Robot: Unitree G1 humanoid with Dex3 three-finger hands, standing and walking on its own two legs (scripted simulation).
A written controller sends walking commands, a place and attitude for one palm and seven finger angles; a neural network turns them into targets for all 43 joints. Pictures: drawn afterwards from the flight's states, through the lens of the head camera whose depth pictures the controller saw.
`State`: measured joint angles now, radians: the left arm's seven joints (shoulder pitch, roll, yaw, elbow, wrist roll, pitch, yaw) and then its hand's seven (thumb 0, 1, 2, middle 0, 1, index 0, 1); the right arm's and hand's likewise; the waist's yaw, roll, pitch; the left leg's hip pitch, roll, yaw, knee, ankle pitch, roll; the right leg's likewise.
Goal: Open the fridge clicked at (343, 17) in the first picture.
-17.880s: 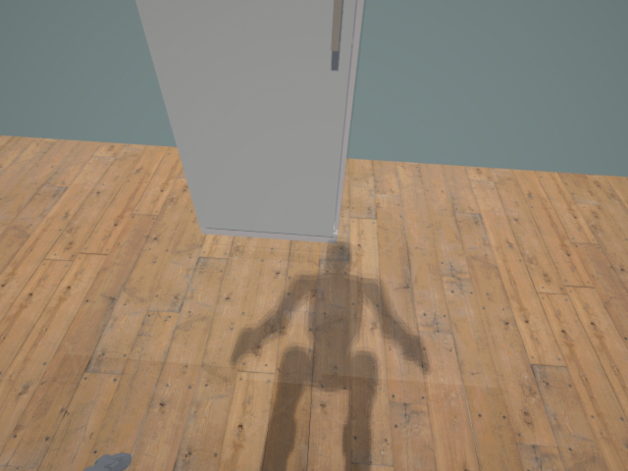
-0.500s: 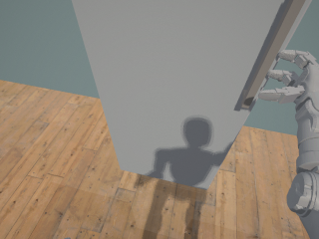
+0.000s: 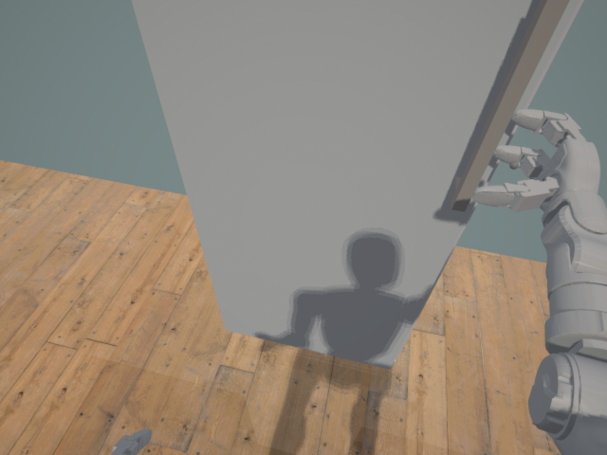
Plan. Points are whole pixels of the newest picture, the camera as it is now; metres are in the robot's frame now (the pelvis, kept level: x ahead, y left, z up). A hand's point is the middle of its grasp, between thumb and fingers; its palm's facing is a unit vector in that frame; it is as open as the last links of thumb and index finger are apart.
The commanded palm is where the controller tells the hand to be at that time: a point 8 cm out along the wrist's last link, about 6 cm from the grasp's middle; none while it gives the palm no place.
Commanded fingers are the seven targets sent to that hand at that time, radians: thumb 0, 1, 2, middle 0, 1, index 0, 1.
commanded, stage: slide the fingers in behind the handle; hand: right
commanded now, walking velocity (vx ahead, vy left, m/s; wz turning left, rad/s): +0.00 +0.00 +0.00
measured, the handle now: (497, 109) +0.50 -0.18 +0.24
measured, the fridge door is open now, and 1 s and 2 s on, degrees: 0 0 0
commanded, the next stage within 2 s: grip the handle and tug to test in 1.34 s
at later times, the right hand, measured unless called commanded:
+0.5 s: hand (487, 156) +0.45 -0.18 +0.20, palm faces +0.14 +0.99 +0.03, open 14.0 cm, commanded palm +0.42 -0.23 +0.20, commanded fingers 0.00 0.50 -0.30 0.30 1.20 0.30 1.20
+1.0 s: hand (469, 155) +0.46 -0.15 +0.20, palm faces +0.14 +0.99 +0.01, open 14.0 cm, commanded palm +0.42 -0.21 +0.20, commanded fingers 0.00 0.50 -0.30 0.30 1.20 0.30 1.20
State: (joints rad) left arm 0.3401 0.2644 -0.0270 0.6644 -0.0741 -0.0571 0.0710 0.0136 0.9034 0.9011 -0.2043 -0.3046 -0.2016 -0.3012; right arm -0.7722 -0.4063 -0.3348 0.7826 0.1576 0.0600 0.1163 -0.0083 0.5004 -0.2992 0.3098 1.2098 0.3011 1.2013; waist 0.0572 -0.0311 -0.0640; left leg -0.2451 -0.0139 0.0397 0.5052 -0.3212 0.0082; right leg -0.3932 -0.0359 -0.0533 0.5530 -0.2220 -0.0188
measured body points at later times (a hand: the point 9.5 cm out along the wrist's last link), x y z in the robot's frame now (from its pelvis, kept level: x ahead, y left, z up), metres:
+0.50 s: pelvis +0.01 +0.01 +0.00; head +0.01 +0.02 +0.45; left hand +0.09 +0.27 -0.11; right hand +0.44 -0.23 +0.20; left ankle -0.04 +0.12 -0.73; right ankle +0.04 -0.11 -0.73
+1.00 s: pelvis +0.00 +0.01 +0.00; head +0.01 +0.02 +0.45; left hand +0.11 +0.27 -0.11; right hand +0.44 -0.21 +0.20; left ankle -0.04 +0.12 -0.73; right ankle +0.04 -0.11 -0.73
